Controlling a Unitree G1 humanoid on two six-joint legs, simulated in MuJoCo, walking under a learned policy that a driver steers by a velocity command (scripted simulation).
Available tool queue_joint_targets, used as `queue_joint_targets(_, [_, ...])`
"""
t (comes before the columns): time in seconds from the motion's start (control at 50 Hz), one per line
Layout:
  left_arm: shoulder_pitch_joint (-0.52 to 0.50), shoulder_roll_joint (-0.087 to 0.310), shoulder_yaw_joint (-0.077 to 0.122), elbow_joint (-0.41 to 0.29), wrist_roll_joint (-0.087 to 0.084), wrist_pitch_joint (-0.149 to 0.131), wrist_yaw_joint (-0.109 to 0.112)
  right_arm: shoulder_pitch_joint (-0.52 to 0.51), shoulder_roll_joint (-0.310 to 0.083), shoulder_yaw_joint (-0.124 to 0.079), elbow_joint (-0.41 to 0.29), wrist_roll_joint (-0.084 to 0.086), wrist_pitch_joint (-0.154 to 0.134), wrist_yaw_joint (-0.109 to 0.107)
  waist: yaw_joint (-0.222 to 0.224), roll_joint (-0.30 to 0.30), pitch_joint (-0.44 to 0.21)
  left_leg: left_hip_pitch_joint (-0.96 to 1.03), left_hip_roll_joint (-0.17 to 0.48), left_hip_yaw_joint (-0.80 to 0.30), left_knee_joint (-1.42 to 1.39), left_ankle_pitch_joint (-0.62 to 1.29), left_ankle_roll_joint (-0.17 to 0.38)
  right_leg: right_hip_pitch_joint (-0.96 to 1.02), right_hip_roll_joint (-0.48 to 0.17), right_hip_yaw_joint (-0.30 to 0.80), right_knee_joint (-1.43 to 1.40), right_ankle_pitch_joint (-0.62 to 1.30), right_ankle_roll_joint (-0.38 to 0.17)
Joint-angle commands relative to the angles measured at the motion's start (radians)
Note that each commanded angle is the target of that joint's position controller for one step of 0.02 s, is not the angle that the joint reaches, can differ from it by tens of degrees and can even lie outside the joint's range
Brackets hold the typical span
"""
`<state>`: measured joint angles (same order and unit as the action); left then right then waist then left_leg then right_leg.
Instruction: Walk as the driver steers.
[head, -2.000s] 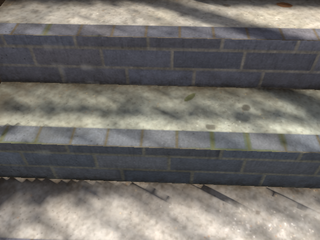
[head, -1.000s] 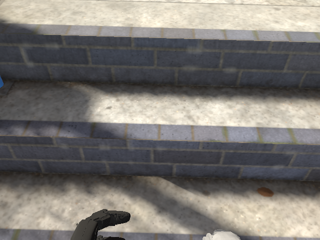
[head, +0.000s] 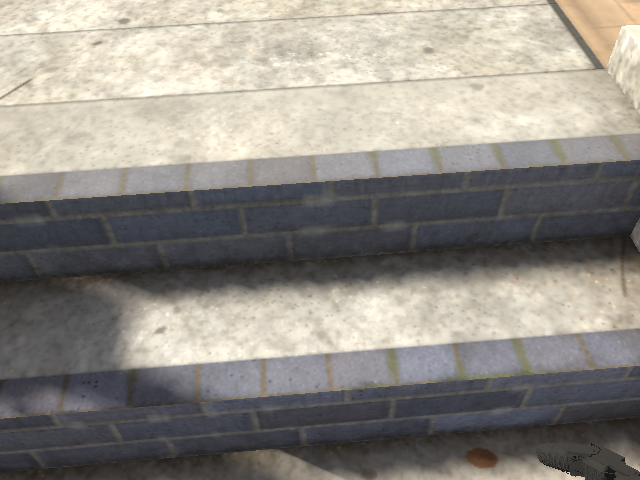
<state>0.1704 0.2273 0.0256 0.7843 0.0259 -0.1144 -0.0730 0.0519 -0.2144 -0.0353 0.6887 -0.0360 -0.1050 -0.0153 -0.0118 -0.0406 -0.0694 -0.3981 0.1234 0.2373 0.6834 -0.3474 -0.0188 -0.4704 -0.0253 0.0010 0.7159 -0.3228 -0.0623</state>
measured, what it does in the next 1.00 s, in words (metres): climbs, turning left: left foot, then right foot 0.19 m higher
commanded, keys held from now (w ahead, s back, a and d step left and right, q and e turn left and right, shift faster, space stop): e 0.10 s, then q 0.08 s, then w+q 0.78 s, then w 0.02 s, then w+e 0.02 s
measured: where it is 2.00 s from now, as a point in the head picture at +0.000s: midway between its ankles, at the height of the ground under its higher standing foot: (178, 193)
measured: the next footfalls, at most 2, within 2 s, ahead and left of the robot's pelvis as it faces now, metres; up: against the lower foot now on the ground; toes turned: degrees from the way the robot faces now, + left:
left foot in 0.54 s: +0.08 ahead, +0.13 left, +0.00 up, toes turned +5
right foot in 0.84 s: +0.39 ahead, -0.04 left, +0.19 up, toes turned +12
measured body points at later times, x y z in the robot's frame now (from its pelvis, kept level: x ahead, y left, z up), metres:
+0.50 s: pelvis +0.08 +0.01 +0.02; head +0.09 +0.01 +0.47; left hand +0.23 +0.24 -0.09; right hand +0.15 -0.23 -0.11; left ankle +0.04 +0.12 -0.69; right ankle +0.03 -0.09 -0.72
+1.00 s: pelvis +0.29 +0.05 +0.13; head +0.28 +0.05 +0.58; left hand +0.38 +0.31 +0.03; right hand +0.42 -0.16 -0.01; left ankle +0.14 +0.14 -0.40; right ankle +0.35 -0.05 -0.53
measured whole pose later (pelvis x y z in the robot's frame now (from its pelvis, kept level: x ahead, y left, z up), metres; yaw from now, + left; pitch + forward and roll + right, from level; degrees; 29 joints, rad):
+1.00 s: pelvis +0.29 +0.05 +0.13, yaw +17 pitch +9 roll -4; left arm 0.09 0.16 -0.04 0.83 0.04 -0.04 -0.02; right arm 0.31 -0.24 -0.04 1.00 -0.05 -0.08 0.13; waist 0.06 0.05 -0.22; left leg -0.73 -0.07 -0.16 1.70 0.04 0.24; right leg -0.73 -0.01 -0.14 1.07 -0.50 -0.07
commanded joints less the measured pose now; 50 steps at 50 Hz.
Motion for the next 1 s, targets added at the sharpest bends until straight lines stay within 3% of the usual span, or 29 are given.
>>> queue_joint_targets(0.02, [0.120,0.324,0.104,-0.080,-0.011,-0.043,0.033,-0.044,-0.050,-0.004,-0.165,0.013,-0.022,-0.034,0.057,-0.273,-0.182,-0.402,-0.177,-0.220,0.415,-0.300,-0.081,0.505,-0.301,0.664,-0.386,0.508,-0.400])
queue_joint_targets(0.06, [-0.017,0.228,0.090,-0.100,0.006,-0.027,0.031,-0.111,-0.104,-0.024,-0.139,0.026,0.013,-0.043,0.053,-0.126,-0.076,-0.516,-0.143,-0.376,0.859,-0.116,-0.037,0.321,-0.217,0.540,-0.336,0.167,-0.235])
queue_joint_targets(0.1, [-0.073,0.114,0.043,-0.132,0.010,0.034,0.046,-0.056,-0.112,-0.025,-0.127,0.002,0.031,-0.047,0.003,0.059,-0.066,-0.537,-0.151,-0.390,0.922,0.064,-0.004,0.158,-0.157,0.462,-0.319,0.128,-0.217])
queue_joint_targets(0.18, [-0.129,-0.003,-0.035,-0.229,-0.016,0.058,0.046,0.050,-0.096,-0.012,-0.050,0.001,0.049,-0.016,-0.008,-0.014,-0.123,-0.559,-0.095,-0.370,0.841,0.147,-0.120,0.161,-0.150,0.396,-0.321,0.066,-0.201])
queue_joint_targets(0.24, [-0.103,0.102,-0.008,-0.189,-0.037,0.016,0.020,0.256,-0.151,-0.038,0.102,-0.040,0.055,0.069,-0.029,-0.023,-0.034,-0.318,-0.083,-0.239,0.741,0.187,-0.112,-0.041,-0.089,0.259,-0.380,-0.119,-0.156])
queue_joint_targets(0.26, [0.134,0.063,0.026,-0.084,-0.005,0.028,0.115,0.118,0.025,0.010,0.023,0.009,0.077,0.023,0.046,0.054,-0.068,-0.336,-0.087,-0.142,0.514,0.153,-0.024,0.154,-0.138,0.276,-0.359,-0.058,-0.170])
queue_joint_targets(0.28, [0.212,0.078,0.028,-0.062,-0.001,0.038,0.150,0.054,0.048,0.029,0.020,0.021,0.087,0.007,0.091,0.011,-0.047,-0.315,-0.104,-0.134,0.393,0.063,0.004,0.211,-0.127,0.280,-0.364,-0.064,-0.162])
queue_joint_targets(0.3, [0.046,0.190,0.038,-0.106,0.015,0.025,0.068,0.034,-0.102,-0.002,0.020,-0.025,0.062,0.063,0.098,-0.138,0.054,-0.391,-0.080,-0.204,0.376,-0.017,-0.007,0.189,-0.179,0.326,-0.423,-0.218,-0.201])
queue_joint_targets(0.32, [-0.027,0.180,0.044,-0.132,0.020,0.014,0.047,0.033,-0.118,-0.007,-0.002,-0.020,0.058,0.075,0.086,-0.131,0.009,-0.373,-0.054,-0.242,0.379,0.103,0.006,0.185,-0.243,0.403,-0.417,-0.171,-0.250])
queue_joint_targets(0.4, [-0.084,0.104,0.006,-0.118,0.001,0.004,0.066,0.133,-0.078,0.010,-0.007,-0.018,0.048,0.071,0.050,-0.042,-0.049,-0.281,-0.052,-0.263,0.286,0.014,0.074,0.269,-0.288,0.353,-0.452,-0.064,-0.287])
queue_joint_targets(0.46, [-0.057,0.131,0.016,-0.086,0.026,0.020,0.078,0.146,-0.053,0.015,-0.005,-0.007,0.030,0.092,0.072,-0.032,-0.025,-0.168,-0.086,-0.185,0.069,-0.066,0.128,0.309,-0.248,0.218,-0.435,-0.028,-0.279])
queue_joint_targets(0.52, [-0.060,0.156,0.031,-0.052,0.050,0.061,0.042,0.300,-0.045,0.008,0.059,0.026,0.003,0.093,0.010,-0.060,-0.058,0.123,-0.150,-0.131,-0.190,0.202,0.154,0.280,-0.259,0.149,-0.358,0.281,-0.297])
queue_joint_targets(0.56, [-0.042,0.051,0.011,-0.022,0.067,0.064,0.008,0.528,-0.109,-0.027,0.119,0.018,-0.022,0.060,-0.069,0.109,-0.174,0.471,-0.072,-0.314,-0.288,0.439,0.286,0.115,-0.108,-0.054,0.075,0.541,-0.139])
queue_joint_targets(0.58, [-0.058,-0.015,-0.009,-0.047,0.064,0.057,-0.014,0.684,-0.194,-0.051,0.167,0.002,-0.007,0.046,-0.106,0.247,-0.183,0.744,0.142,-0.684,-0.323,0.758,0.477,-0.284,0.040,-0.103,0.375,0.212,-0.033])
queue_joint_targets(0.6, [-0.170,-0.015,-0.015,-0.060,0.044,0.046,-0.015,0.827,-0.160,-0.045,0.230,-0.024,0.024,0.068,-0.201,0.258,-0.099,0.825,0.205,-0.810,-0.383,0.612,0.497,-0.630,0.108,-0.044,0.873,-0.160,-0.037])
queue_joint_targets(0.64, [-0.232,-0.025,-0.023,-0.091,0.011,0.027,0.007,0.817,-0.089,-0.022,0.316,-0.065,0.053,0.090,-0.170,0.179,0.054,0.746,0.194,-0.768,-0.320,0.273,0.404,-1.122,0.103,0.067,1.594,-0.168,-0.132])
queue_joint_targets(0.7, [-0.297,-0.116,-0.083,-0.194,0.036,0.036,-0.003,0.645,0.092,0.061,0.377,-0.089,0.076,0.110,-0.027,0.062,0.089,0.406,0.150,-0.586,-0.362,0.112,0.302,-1.185,-0.011,0.038,1.643,-0.128,-0.257])
queue_joint_targets(0.74, [-0.364,-0.084,-0.094,-0.257,0.003,0.052,0.008,0.390,0.050,0.049,0.321,-0.108,0.054,0.097,0.045,0.104,0.115,-0.040,0.030,-0.429,-0.532,0.073,0.266,-0.836,-0.035,-0.016,1.301,-0.142,-0.256])
queue_joint_targets(0.76, [-0.424,-0.020,-0.081,-0.297,-0.014,0.076,0.021,0.306,-0.030,0.030,0.283,-0.084,0.037,0.099,0.068,0.059,0.046,-0.248,-0.021,-0.399,-0.616,0.051,0.259,-0.563,-0.053,-0.070,0.996,0.015,-0.231])
queue_joint_targets(0.8, [-0.592,-0.036,-0.105,-0.358,-0.009,0.152,0.012,0.349,-0.161,0.010,0.288,-0.001,0.033,0.133,0.096,0.185,0.008,-0.488,0.047,-0.483,-0.857,0.449,0.370,-0.112,0.049,-0.180,0.829,-0.182,-0.051])
queue_joint_targets(0.82, [-0.456,-0.048,-0.104,-0.290,-0.013,0.149,-0.006,0.314,-0.201,0.005,0.249,0.023,0.004,0.151,0.145,0.247,0.010,-0.270,0.088,-0.429,-0.714,1.175,0.385,-0.133,0.112,-0.245,0.790,-0.131,-0.006])
queue_joint_targets(0.84, [-0.221,0.013,-0.085,-0.190,-0.016,0.157,0.003,0.305,-0.255,-0.016,0.238,0.048,-0.022,0.158,0.189,0.253,-0.077,0.078,0.119,-0.399,-0.506,1.792,0.346,-0.220,0.136,-0.216,0.649,-0.005,-0.032])
queue_joint_targets(0.86, [-0.160,0.078,-0.065,-0.168,-0.008,0.157,0.021,0.345,-0.256,-0.027,0.238,0.047,-0.037,0.163,0.170,0.261,-0.162,0.234,0.116,-0.384,-0.372,2.060,0.337,-0.190,0.154,-0.176,0.488,0.011,-0.067])
queue_joint_targets(0.88, [-0.006,0.076,-0.058,-0.119,0.003,0.152,0.034,0.465,-0.160,-0.020,0.275,-0.034,-0.043,0.163,0.154,0.079,-0.394,0.097,0.073,-0.376,-0.068,2.042,0.282,0.162,0.045,0.057,0.456,0.253,-0.194])
queue_joint_targets(0.9, [0.201,0.130,-0.039,-0.050,0.002,0.149,0.059,0.462,-0.076,-0.001,0.256,-0.092,-0.024,0.180,0.211,-0.108,-0.499,-0.142,-0.009,-0.413,0.215,1.584,0.281,0.417,-0.088,0.439,0.109,0.042,-0.308])
queue_joint_targets(0.92, [0.400,0.205,-0.007,0.031,0.045,0.140,0.075,0.420,0.004,0.001,0.300,-0.084,0.003,0.181,0.292,-0.334,-0.370,-0.436,-0.226,-0.458,0.862,0.438,0.226,0.411,-0.284,0.874,-0.250,-0.180,-0.439])
queue_joint_targets(0.94, [0.360,0.195,-0.008,0.063,0.042,0.098,0.089,0.327,0.004,-0.001,0.286,-0.012,0.010,0.177,0.251,-0.236,-0.145,-0.688,-0.176,-0.518,1.295,0.417,0.223,0.232,-0.296,0.971,-0.315,-0.569,-0.334])
queue_joint_targets(0.96, [0.248,0.135,-0.006,0.116,0.025,0.072,0.069,0.280,0.019,-0.005,0.286,0.019,0.006,0.148,0.166,-0.096,0.000,-0.787,-0.166,-0.497,1.329,0.425,0.249,0.138,-0.291,0.788,-0.275,-0.506,-0.288])
queue_joint_targets(1.0, [0.121,-0.121,-0.060,0.221,0.002,0.071,0.043,0.134,0.022,0.008,0.211,-0.002,0.028,0.115,0.077,0.136,-0.023,-0.822,-0.157,-0.498,1.389,0.339,0.334,0.099,-0.275,0.540,-0.259,-0.245,-0.242])
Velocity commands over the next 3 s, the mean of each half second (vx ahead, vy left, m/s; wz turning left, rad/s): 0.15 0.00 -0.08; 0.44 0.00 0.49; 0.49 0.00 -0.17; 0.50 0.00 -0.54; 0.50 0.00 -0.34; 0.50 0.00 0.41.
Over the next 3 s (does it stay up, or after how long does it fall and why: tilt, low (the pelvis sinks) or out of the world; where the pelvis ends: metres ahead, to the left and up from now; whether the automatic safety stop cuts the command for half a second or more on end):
stays up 1.35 0.19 0.59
